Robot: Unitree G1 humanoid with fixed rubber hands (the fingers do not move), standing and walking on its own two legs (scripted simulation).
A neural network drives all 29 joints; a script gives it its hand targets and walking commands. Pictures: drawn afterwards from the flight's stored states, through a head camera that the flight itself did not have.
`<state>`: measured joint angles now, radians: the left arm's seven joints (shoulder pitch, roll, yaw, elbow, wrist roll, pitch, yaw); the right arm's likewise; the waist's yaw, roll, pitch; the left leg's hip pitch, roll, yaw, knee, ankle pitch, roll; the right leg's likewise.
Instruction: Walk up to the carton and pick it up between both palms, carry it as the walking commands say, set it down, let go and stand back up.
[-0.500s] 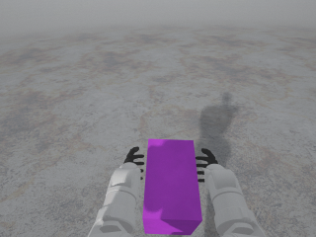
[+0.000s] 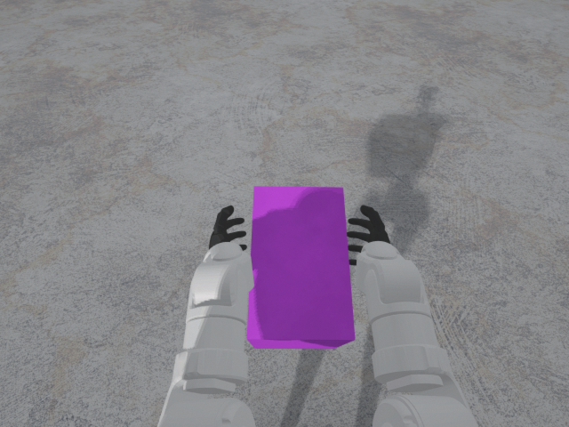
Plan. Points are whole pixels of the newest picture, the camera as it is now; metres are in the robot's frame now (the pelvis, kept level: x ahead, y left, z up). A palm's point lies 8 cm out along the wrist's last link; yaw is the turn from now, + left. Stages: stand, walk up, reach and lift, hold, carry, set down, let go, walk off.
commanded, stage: carry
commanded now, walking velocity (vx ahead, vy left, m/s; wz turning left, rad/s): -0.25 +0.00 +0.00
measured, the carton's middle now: (296, 272) +0.38 +0.01 -0.02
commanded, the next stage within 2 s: none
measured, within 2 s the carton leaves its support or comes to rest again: neither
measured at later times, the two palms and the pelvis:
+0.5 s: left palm (209, 375) +0.17 +0.11 +0.10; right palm (431, 377) +0.17 -0.12 +0.11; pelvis -0.13 +0.00 +0.00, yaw -1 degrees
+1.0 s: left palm out of the picture -0.01 +0.12 +0.10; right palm out of the picture -0.02 -0.10 +0.10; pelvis -0.34 +0.02 +0.01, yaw +2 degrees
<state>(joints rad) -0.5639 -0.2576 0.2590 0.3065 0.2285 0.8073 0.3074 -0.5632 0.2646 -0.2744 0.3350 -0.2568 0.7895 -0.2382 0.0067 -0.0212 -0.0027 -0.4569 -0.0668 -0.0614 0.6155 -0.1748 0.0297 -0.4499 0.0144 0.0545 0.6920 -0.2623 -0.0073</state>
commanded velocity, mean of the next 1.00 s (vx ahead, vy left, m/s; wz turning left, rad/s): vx -0.25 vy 0.00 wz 0.00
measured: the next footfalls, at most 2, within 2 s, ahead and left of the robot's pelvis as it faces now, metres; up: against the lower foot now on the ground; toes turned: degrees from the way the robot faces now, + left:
right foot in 0.58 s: -0.13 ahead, -0.07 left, +0.00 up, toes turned -5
left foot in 1.06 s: -0.39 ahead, +0.15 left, +0.00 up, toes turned +6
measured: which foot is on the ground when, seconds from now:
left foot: down 0.00-0.56, up 0.58-1.00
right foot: down 0.00-0.36, up 0.38-0.56, down 0.58-1.00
